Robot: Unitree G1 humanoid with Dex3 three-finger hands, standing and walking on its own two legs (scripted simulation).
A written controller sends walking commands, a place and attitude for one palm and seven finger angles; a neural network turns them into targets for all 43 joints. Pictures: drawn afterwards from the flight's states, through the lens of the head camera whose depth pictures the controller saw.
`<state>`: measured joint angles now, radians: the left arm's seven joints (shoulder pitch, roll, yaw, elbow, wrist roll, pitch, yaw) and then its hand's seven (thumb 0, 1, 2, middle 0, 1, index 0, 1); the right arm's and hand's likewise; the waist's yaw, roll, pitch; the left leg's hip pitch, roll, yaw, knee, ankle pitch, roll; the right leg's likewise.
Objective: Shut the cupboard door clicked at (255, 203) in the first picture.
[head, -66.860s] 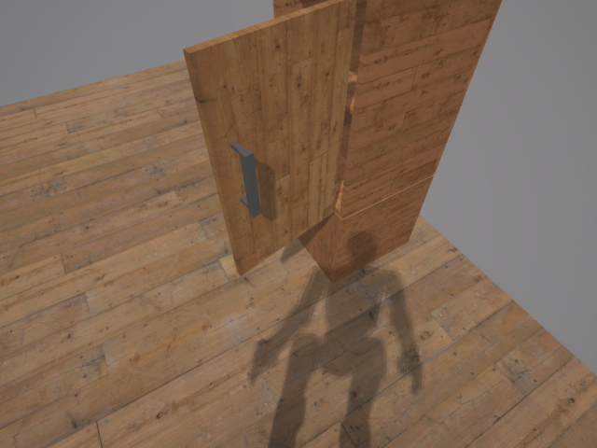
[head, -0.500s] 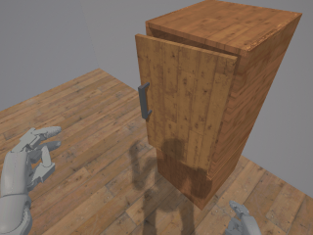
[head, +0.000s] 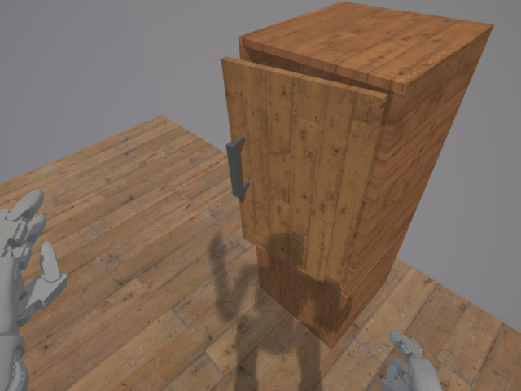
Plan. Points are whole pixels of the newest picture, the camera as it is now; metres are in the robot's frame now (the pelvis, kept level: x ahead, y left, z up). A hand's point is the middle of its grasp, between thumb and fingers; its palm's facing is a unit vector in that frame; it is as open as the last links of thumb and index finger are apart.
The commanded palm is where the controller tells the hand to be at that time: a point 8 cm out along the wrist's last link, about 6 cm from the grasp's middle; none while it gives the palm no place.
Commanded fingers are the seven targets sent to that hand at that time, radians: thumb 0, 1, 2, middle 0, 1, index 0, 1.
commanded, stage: step back with the hand held close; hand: left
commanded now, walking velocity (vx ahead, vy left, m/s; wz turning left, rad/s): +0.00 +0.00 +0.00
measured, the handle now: (239, 167) +0.63 +0.14 -0.01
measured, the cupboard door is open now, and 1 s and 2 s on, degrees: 9 9 9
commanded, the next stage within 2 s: stop stepping back and stand still in 1.62 s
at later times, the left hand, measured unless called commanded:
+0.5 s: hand (42, 285) +0.18 +0.28 +0.16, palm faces +0.38 -0.77 -0.51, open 7.4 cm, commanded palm +0.12 +0.32 +0.17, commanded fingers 0.00 0.90 0.90 -0.20 -0.30 -0.20 -0.30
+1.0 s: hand (5, 346) +0.11 +0.27 +0.17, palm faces +0.47 -0.78 -0.41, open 7.4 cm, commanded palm +0.04 +0.32 +0.17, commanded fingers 0.00 0.90 0.90 -0.20 -0.30 -0.20 -0.30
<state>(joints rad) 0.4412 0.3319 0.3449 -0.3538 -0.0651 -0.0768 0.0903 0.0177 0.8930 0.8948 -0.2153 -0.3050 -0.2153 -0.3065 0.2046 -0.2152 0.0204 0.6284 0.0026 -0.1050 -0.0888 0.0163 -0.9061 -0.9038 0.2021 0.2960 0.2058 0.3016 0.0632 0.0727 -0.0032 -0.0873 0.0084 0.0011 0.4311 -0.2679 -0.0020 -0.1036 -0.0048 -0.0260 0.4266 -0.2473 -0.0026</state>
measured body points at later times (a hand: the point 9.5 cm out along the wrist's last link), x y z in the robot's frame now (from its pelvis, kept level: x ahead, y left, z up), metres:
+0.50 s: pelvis -0.03 +0.02 -0.01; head -0.02 +0.01 +0.44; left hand +0.15 +0.32 +0.19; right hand +0.14 -0.23 -0.09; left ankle -0.02 +0.12 -0.74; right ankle +0.00 -0.12 -0.74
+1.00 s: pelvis -0.10 +0.01 -0.02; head -0.09 +0.02 +0.43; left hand +0.08 +0.31 +0.19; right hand +0.06 -0.23 -0.10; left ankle -0.02 +0.12 -0.74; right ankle -0.01 -0.12 -0.74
